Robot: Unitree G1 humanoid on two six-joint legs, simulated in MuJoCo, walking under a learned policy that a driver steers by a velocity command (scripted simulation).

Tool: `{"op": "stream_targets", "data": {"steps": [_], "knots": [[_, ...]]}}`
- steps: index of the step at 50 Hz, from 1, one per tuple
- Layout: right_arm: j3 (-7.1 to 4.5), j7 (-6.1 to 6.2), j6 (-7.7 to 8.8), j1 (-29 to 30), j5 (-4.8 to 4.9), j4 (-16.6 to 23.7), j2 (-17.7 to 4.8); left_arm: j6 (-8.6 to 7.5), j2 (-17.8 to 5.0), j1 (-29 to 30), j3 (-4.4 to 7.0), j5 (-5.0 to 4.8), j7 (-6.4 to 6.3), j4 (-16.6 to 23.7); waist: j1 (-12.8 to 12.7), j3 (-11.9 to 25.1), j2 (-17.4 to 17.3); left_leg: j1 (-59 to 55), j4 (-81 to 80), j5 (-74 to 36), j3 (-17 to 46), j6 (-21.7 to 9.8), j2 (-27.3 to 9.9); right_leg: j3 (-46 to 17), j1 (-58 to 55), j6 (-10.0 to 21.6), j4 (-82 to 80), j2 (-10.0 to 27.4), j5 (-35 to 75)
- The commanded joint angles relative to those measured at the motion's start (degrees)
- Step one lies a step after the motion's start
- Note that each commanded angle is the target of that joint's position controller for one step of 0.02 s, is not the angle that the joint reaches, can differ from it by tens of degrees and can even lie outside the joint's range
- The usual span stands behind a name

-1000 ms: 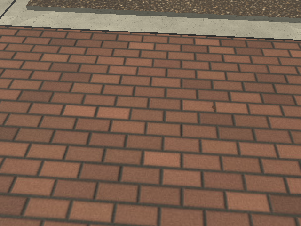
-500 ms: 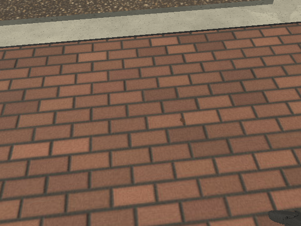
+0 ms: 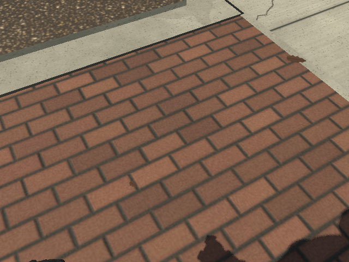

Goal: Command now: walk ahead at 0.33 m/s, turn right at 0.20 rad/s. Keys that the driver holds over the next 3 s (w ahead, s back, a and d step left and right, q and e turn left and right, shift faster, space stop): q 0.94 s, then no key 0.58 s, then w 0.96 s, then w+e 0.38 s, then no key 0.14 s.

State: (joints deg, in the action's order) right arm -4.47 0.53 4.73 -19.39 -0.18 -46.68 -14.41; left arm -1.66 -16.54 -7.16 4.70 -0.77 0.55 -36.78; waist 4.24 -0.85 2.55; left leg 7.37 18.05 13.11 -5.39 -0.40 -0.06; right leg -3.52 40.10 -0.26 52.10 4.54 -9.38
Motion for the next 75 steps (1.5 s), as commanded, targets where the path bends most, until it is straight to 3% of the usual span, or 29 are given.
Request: {"op": "stream_targets", "data": {"steps": [1, 6, 7, 8, 9, 10, 12, 14, 25, 26, 27, 28, 29, 30, 32, 39, 49, 51, 52, 53, 54, 56, 62, 66, 67, 68, 69, 71, 75], "knots": [[-1.79, -0.13, 0.37, 3.86, 1.31, 3.05, -9.58, -1.61, 0.7, 3.18, -0.88, 0.5, 0.82, 3.76, -2.07, 1.89, -7.95, 2.87, -3.92, -30.42, 6.02, -9.15, -11.12, 3.52, -9.71, 0.02, -11.92, -2.33, 7.34], [-1.48, -0.27, -0.13, 2.38, 2.42, 1.58, -9.31, -2.64, -4.96, -3.02, 1.49, 1.66, 0.47, 1.66, -6.64, 7.24, -7.5, 1.85, 10.7, -30.17, 7.9, -4.14, -8.35, 3.6, -30.06, 4.14, -28.29, -4.79, 19.51], [-0.19, -0.29, 0.34, 2.43, 0.59, 3.1, -6.01, -2.72, -9.27, -9.35, 2.39, 3.01, -0.37, 1.13, -8.71, 13.92, -2.19, 10.52, 22.65, -13.82, 5.46, -0.74, -4.24, -4.13, -44.35, 7.27, -23.1, 5.06, 45.18], [1.89, -0.57, 0.32, -6.38, -0.12, 2.35, -0.87, -2.0, -10.61, -10.04, 1.95, 4.1, -0.96, 1.62, -6.39, 23.18, 11.61, 25.69, 41.63, 27.08, 6.47, 3.28, 0.16, -19.05, -60.38, 18.01, -19.79, 22.12, 62.74], [0.59, -0.3, -0.35, -6.94, 1.47, 1.3, -6.4, -0.96, -9.26, -11.79, 1.98, 2.61, -0.68, 1.25, -8.79, 27.69, 10.55, 27.07, 49.25, 30.33, 11.67, 3.79, -0.63, -20.7, -57.02, 19.77, -22.06, 21.61, 51.85], [-0.32, -0.02, -1.18, -2.21, 2.33, 2.47, -8.99, -0.59, -7.65, -9.31, 1.52, 1.66, -0.6, 1.01, -8.61, 21.56, 7.55, 31.56, 52.37, 27.86, 10.51, 3.92, -1.97, -16.45, -52.49, 18.09, -24.42, 18.18, 42.28], [-0.53, 1.36, -3.7, 0.9, 1.2, 2.75, -7.86, -0.2, -4.08, -2.3, 0.26, 0.96, -0.99, 0.46, -5.54, 12.39, 4.29, 31.26, 49.96, 20.9, 8.81, 4.96, -4.54, -10.6, -38.7, 14.81, -29.61, 14.29, 25.54], [-0.68, 2.17, -6.2, -1.08, 0.96, 2.83, -6.36, -0.06, -4.53, 2.87, 0.59, 2.19, -1.3, 0.11, -2.2, 8.53, 6.69, 22.89, 49.09, 15.13, 6.94, 5.75, -4.36, -5.32, -25.18, 14.04, -35.08, 12.33, 16.25], [-1.13, -0.62, -7.83, 3.06, 0.21, 7.52, -6.18, 1.6, -7.62, 4.69, 1.83, -0.44, -3.16, -4.32, -1.13, 7.02, 4.19, 8.01, 18.97, 1.4, 1.3, -1.02, -2.5, 4.82, -23.6, 9.14, -31.13, 13.71, 1.99], [-1.69, -0.58, -7.83, 1.74, -0.25, 7.01, -7.21, 1.96, -6.18, 3.14, 1.59, -0.71, -3.14, -5.29, -1.17, 5.86, 1.46, 5.23, 14.24, -0.53, 2.0, -2.85, -1.24, 6.96, -21.7, 6.08, -26.21, 11.33, -3.31], [-2.85, 0.06, -7.63, 1.19, -0.58, 7.62, -11.62, 2.46, -3.65, -0.03, 1.16, 0.15, -2.89, -6.2, -2.7, 3.13, -10.81, 2.72, 4.75, -10.82, 14.19, -6.39, -8.13, 12.89, -15.2, 0.81, -12.76, 5.39, -11.56], [-3.67, 0.75, -7.41, 2.81, -0.76, 10.36, -17.65, 2.46, -2.97, 2.1, 0.77, 1.78, -3.04, -3.27, -3.47, 0.04, -24.56, 0.49, -0.22, -19.96, 34.14, -16.09, -20.8, 13.06, 0.57, -4.17, 2.03, -4.09, -27.54], [-3.33, 0.22, -6.07, 0.91, -2.61, 10.54, -16.54, 2.22, -5.19, 7.62, 1.46, 1.84, -3.36, -2.05, 0.42, 3.24, -18.82, 3.34, -2.43, -15.86, 36.79, -20.02, -21.68, 3.05, 1.39, -3.1, 12.03, -4.84, -28.88], [-2.91, 0.05, -4.85, 3.31, -2.57, 10.77, -15.22, 2.33, -5.8, 7.16, 1.86, 0.75, -3.44, -2.25, -1.51, 3.21, -15.26, 3.36, -2.08, -12.19, 32.3, -17.35, -18.75, 0.51, 2.06, -1.93, 14.81, -3.8, -23.51], [-2.02, 0.61, -4.46, 9.88, -0.01, 12.13, -11.68, 2.69, -6.72, 4.17, 2.58, 1.23, -4.14, -4.7, -4.41, 4.0, -10.55, 3.37, -0.17, -9.99, 25.88, -11.41, -14.2, -0.61, 1.51, -1.65, 13.76, -2.48, -14.45], [-1.89, 2.2, -5.26, 7.47, 0.53, 13.46, -11.28, 1.65, -3.64, 5.18, 1.42, 0.72, -3.51, -4.21, -3.45, 7.26, -9.91, -1.07, 2.33, -14.02, 25.05, -11.29, -10.59, -1.59, -3.23, -3.98, 1.18, -4.91, -7.9], [-2.3, 1.44, -7.08, 11.25, 1.21, 16.38, -11.53, -0.39, -5.13, 0.56, 1.34, -0.02, -0.93, -5.1, -4.81, 8.04, -11.91, 1.93, 7.27, -18.38, 33.19, -10.81, -7.85, -0.74, -20.63, -1.91, -23.63, -6.75, -6.57], [-1.54, 1.66, -7.27, 9.4, 1.06, 16.39, -8.94, -0.43, -8.01, -2.21, 2.03, 1.19, -0.71, -5.55, -4.88, 8.91, -6.25, 9.51, 13.58, -6.5, 28.5, -5.78, -2.94, -5.71, -32.38, 1.83, -31.84, 1.33, 5.75], [-0.95, 1.41, -6.81, 6.06, 0.54, 16.88, -6.66, 0.24, -12.63, 0.05, 2.76, 2.05, -1.14, -4.9, -0.83, 7.37, 9.11, 19.44, 23.45, 13.38, 17.91, -2.06, 6.52, -17.5, -35.95, 8.98, -32.55, 11.62, 18.37], [-2.09, 1.4, -6.07, 8.41, -0.11, 17.38, -10.83, 0.21, -10.44, -0.51, 2.33, 3.09, -1.1, -4.49, -3.69, 6.34, 13.17, 23.92, 35.69, 24.89, 14.91, 1.06, 7.25, -25.86, -32.32, 17.66, -34.47, 18.61, 21.3], [-3.23, 1.31, -5.85, 8.23, 0.21, 16.32, -13.81, 0.06, -8.81, 1.11, 1.8, 2.63, -1.34, -3.48, -3.75, 5.34, 7.95, 24.64, 44.52, 22.48, 16.33, 2.33, 5.65, -23.12, -31.48, 18.11, -34.07, 17.33, 19.73], [-3.08, 1.48, -6.68, 7.12, 0.36, 14.17, -11.58, 0.22, -6.4, 4.1, 1.02, 0.89, -1.73, -3.11, -2.63, 3.72, 4.43, 25.75, 48.92, 16.75, 16.41, 4.2, 5.21, -14.79, -31.65, 13.33, -32.25, 10.94, 16.85], [0.27, 0.81, -6.76, 11.11, 0.4, 15.08, -3.85, 1.7, -6.02, 1.7, 0.29, 0.95, -1.93, -4.61, -5.42, 4.97, 8.77, 14.02, 25.82, 13.7, 7.83, 5.97, 0.91, -6.48, -32.24, 12.01, -30.76, 5.92, 19.68], [-0.39, 0.77, -6.55, 7.35, 0.55, 12.51, -5.89, 1.84, -6.53, -1.39, -0.16, -0.22, -1.61, -6.0, -4.2, 4.1, 6.84, 1.48, 1.18, -3.48, 5.89, 3.19, 1.56, -7.54, -29.52, 9.63, -28.52, 5.62, 16.32], [-0.52, 1.09, -6.54, 7.25, -0.15, 13.02, -7.86, 1.1, -5.58, -3.06, -0.65, 0.23, -1.34, -6.51, -4.78, 5.13, 3.89, -4.35, 1.16, -10.34, 10.49, 1.46, -1.85, -7.08, -25.83, 6.08, -27.91, 4.79, 11.72], [-1.14, 1.64, -6.72, 6.42, -0.78, 13.59, -11.72, 0.11, -4.02, -4.08, -1.29, 2.01, -0.71, -6.1, -6.7, 7.37, -5.29, -8.51, 5.29, -24.5, 16.72, -1.24, -8.61, -2.58, -22.18, 2.54, -23.16, 0.9, 4.31], [-0.47, 0.9, -6.47, 8.81, -1.41, 12.54, -9.37, -0.23, -1.86, -4.14, -1.81, 1.85, -0.7, -6.4, -8.11, 7.32, -13.57, 0.61, 5.43, -15.7, 17.44, -5.15, -9.73, 0.86, -26.79, -0.4, -26.03, -1.57, -5.14], [0.48, -0.04, -5.52, 9.81, -1.73, 12.77, -5.27, 0.05, -4.75, 0.23, -1.29, 1.99, -0.95, -7.22, -5.22, 3.61, -8.54, 4.14, 4.05, -2.78, 15.26, -3.4, -5.41, 1.64, -28.2, -2.4, -24.94, -2.4, -1.38], [0.74, 0.25, -4.39, 8.01, -1.18, 11.57, -5.66, 0.92, -4.12, -1.01, -1.34, 1.39, -1.6, -8.97, -5.29, -0.01, -7.61, 7.03, 4.15, -1.97, 14.29, -1.83, -3.99, 1.09, -27.97, -1.77, -25.18, -2.02, 0.55]]}}
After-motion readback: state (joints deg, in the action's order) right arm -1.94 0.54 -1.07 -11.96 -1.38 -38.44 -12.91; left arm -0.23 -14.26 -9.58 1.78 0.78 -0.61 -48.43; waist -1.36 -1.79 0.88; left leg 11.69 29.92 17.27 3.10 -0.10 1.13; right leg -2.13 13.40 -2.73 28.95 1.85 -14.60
